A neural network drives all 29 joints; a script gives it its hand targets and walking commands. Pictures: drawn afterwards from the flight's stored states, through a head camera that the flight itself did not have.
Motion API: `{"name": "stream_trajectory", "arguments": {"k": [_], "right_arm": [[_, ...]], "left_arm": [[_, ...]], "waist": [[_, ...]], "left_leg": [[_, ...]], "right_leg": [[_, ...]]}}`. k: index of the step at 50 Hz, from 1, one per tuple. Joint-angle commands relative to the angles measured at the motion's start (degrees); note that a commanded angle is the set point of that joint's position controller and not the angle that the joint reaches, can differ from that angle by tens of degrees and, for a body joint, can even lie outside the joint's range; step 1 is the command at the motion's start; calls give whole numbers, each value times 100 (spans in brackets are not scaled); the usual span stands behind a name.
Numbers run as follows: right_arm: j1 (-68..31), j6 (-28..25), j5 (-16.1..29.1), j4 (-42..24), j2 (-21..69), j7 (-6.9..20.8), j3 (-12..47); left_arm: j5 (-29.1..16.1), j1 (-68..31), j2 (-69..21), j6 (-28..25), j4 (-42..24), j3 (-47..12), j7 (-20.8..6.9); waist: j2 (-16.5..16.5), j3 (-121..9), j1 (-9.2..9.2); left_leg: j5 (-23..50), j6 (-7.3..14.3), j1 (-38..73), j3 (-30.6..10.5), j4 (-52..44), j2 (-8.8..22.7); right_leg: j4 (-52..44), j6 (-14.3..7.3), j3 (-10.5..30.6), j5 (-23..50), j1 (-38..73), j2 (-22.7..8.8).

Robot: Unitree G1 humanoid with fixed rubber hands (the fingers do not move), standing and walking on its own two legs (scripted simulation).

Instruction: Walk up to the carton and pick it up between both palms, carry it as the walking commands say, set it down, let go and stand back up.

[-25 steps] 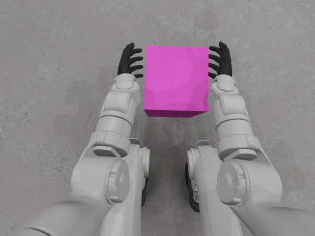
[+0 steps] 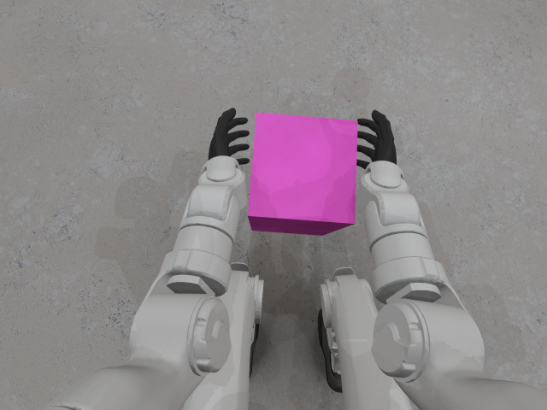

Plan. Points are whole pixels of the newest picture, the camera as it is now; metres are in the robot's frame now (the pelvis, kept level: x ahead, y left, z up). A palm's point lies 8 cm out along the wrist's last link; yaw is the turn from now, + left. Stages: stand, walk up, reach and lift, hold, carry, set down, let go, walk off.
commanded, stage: reach and lift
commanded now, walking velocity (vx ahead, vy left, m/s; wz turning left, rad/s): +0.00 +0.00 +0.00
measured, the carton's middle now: (295, 185) +0.45 +0.01 -0.15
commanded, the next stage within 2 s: none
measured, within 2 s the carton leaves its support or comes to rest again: neither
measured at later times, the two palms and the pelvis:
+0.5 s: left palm (214, 147) +0.43 +0.11 +0.03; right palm (399, 153) +0.43 -0.11 +0.03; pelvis +0.02 +0.00 +0.06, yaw +1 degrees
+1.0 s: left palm (198, 129) +0.42 +0.12 +0.11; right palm (428, 127) +0.42 -0.11 +0.11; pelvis +0.05 +0.00 +0.13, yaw +2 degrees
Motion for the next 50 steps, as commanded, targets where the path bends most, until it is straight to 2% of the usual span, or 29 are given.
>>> {"name": "stream_trajectory", "arguments": {"k": [1, 2, 4, 7, 8, 9, 10, 13, 14, 15, 16, 17, 18, 19, 21, 23, 24, 25, 26, 27, 30, 32, 33, 40, 42, 44, 48, 49, 50], "right_arm": [[-3397, 81, 646, 293, 6435, 1852, 2781], [-3308, 66, 555, 544, 6237, 1865, 2496], [-3460, 5, 754, -611, 6530, 1868, 3171], [-3027, -20, 657, 53, 6189, 1863, 2951], [-2877, -9, 533, 109, 6383, 1862, 2794], [-2720, 80, 325, 654, 6517, 1898, 2596], [-2948, -19, 414, 233, 6395, 1925, 2642], [-3292, -66, 837, -646, 6696, 1902, 3266], [-2599, 12, 383, 430, 6312, 1926, 2672], [-2887, -69, 643, -162, 6598, 1922, 3023], [-2387, 21, 263, 748, 6383, 1962, 2517], [-2495, -32, 548, 35, 6817, 1940, 2949], [-2433, -71, 373, 221, 6598, 1958, 2931], [-2360, -61, 375, 482, 6302, 1927, 2621], [-2714, -125, 663, -314, 6633, 1936, 3178], [-2548, -89, 592, 121, 6591, 1931, 3011], [-2759, -163, 767, -666, 6593, 1932, 3348], [-2577, -153, 509, -60, 6362, 1930, 3072], [-2139, -155, 512, 105, 6501, 1926, 3071], [-2464, -176, 668, -703, 6753, 1932, 3506], [-2171, -145, 732, -166, 6593, 1895, 3420], [-1472, -162, 515, 175, 6864, 1886, 3279], [-1746, -172, 772, -288, 6861, 1912, 3576], [-1769, -310, 404, -3, 6463, 1960, 3138], [-1206, -350, 355, 87, 6598, 1935, 3081], [-1784, -317, 501, -126, 6611, 2001, 3250], [-1021, -286, 233, 188, 7020, 1951, 3133], [-1245, -329, 495, -69, 6725, 1965, 3220], [-1267, -325, 335, 56, 6705, 1983, 3160]], "left_arm": [[-434, -3914, -6790, -350, -175, -2631, -1930], [-334, -4078, -6807, -327, -52, -2633, -1926], [-835, -4431, -7077, -394, -1219, -3363, -1843], [-792, -4270, -6914, -335, -566, -3297, -1806], [-556, -3774, -7013, -329, -517, -3133, -1847], [-320, -3574, -6785, -376, -130, -2721, -1854], [-379, -3797, -7108, -350, -188, -2870, -1858], [-677, -3820, -7172, -435, -1040, -3335, -1844], [-389, -3601, -6734, -404, -86, -2809, -1863], [-504, -3581, -6989, -434, -502, -3059, -1839], [-364, -3738, -6698, -445, -183, -2719, -1902], [-590, -3914, -6811, -524, -1119, -3136, -1862], [-462, -3421, -6992, -482, -481, -3039, -1853], [-474, -3756, -6870, -468, -260, -2912, -1924], [-585, -3684, -7169, -501, -674, -3239, -1869], [-400, -3495, -6978, -454, -283, -3032, -1852], [-555, -3214, -7380, -428, -538, -3415, -1866], [-391, -3040, -7077, -428, -53, -2995, -1852], [-531, -3154, -7381, -527, -426, -3213, -1860], [-671, -3103, -7186, -559, -996, -3515, -1820], [-531, -2716, -7118, -490, -393, -3266, -1897], [-608, -3190, -7278, -571, -794, -3560, -1938], [-686, -3151, -7164, -572, -889, -3646, -1906], [-421, -2698, -7214, -573, -393, -3318, -1888], [-343, -2293, -7235, -612, -309, -3326, -1876], [-293, -2201, -7033, -645, -329, -3264, -1855], [-274, -1944, -7230, -694, -478, -3258, -1920], [-348, -2053, -7064, -646, -486, -3497, -1935], [-344, -2293, -7004, -713, -386, -3262, -1943]], "waist": [[312, -5229, -412], [648, -4572, -561], [506, -7111, -688], [717, -5966, -843], [637, -5716, -603], [231, -4671, -637], [678, -5177, -593], [367, -6693, -439], [485, -4872, -687], [636, -5799, -402], [290, -4234, -755], [555, -5715, -548], [118, -5392, -802], [688, -4766, -668], [428, -5527, -548], [375, -4827, -570], [737, -5505, -501], [410, -4954, -579], [694, -4711, -679], [121, -5955, -547], [278, -4723, -487], [351, -4867, -798], [507, -5452, -548], [538, -4471, -681], [709, -4300, -527], [190, -4105, -610], [164, -4023, -520], [627, -4136, -521], [308, -3824, -621]], "left_leg": [[141, -48, 3735, 551, -1374, -749], [-204, -38, 3406, 586, -1543, -720], [778, -129, 5307, 403, -1462, -748], [689, -209, 4452, 525, -1352, -729], [555, -178, 4454, 454, -1611, -726], [183, -62, 3917, 373, -1762, -674], [377, -89, 4357, 414, -1784, -702], [1224, -111, 5162, 438, -1823, -773], [498, -98, 4274, 470, -1830, -684], [1110, -94, 4932, 431, -1955, -756], [420, -85, 4028, 455, -1943, -702], [704, -115, 5182, 344, -2087, -744], [697, -75, 5006, 280, -2034, -655], [607, -153, 4634, 472, -2130, -651], [932, -94, 4957, 399, -2157, -728], [357, -44, 5023, 312, -2250, -678], [1069, -114, 5489, 396, -2328, -733], [974, -78, 5150, 328, -2331, -693], [1025, -88, 5080, 383, -2403, -705], [1752, -46, 5997, 155, -2389, -745], [1202, -11, 5085, 360, -2582, -690], [1160, -82, 5370, 290, -2643, -668], [1430, -75, 5796, 272, -2654, -671], [1376, -98, 5937, 111, -3230, -549], [1502, -97, 6312, 63, -3366, -519], [1565, 37, 6123, 26, -3406, -523], [1631, -25, 6366, 100, -3707, -543], [2004, -76, 6601, 96, -3784, -536], [1579, -46, 6478, 80, -3769, -560]], "right_leg": [[-1458, -238, -393, 285, 3282, 686], [-1586, -278, -371, 63, 3064, 679], [-1382, -261, -480, 940, 3984, 743], [-1507, -374, -354, 935, 3642, 711], [-1557, -305, -416, 809, 3577, 690], [-1644, -260, -443, 430, 3272, 656], [-1726, -292, -386, 613, 3440, 674], [-1959, -273, -242, 1368, 4757, 680], [-1866, -272, -273, 768, 3680, 632], [-1905, -265, -291, 1319, 4309, 653], [-2159, -259, -242, 660, 3586, 639], [-1903, -300, -347, 1010, 4274, 664], [-2034, -304, -391, 881, 4020, 701], [-2272, -362, -226, 802, 3985, 606], [-2257, -288, -195, 1167, 4637, 668], [-2360, -291, -236, 590, 4167, 662], [-2355, -304, -187, 1226, 4629, 661], [-2403, -277, -205, 1113, 4348, 615], [-2490, -344, -176, 1157, 4457, 616], [-2333, -241, -290, 1792, 4929, 687], [-2804, -301, -56, 1378, 5037, 593], [-2930, -364, 9, 1502, 5227, 619], [-2764, -324, 47, 1759, 5446, 587], [-3275, -420, 48, 1601, 5488, 524], [-3323, -403, 41, 1754, 5370, 511], [-3489, -317, -7, 1702, 5533, 527], [-3779, -367, 123, 1985, 6363, 496], [-3844, -342, 182, 2484, 6395, 447], [-3839, -353, 101, 1971, 6196, 505]]}}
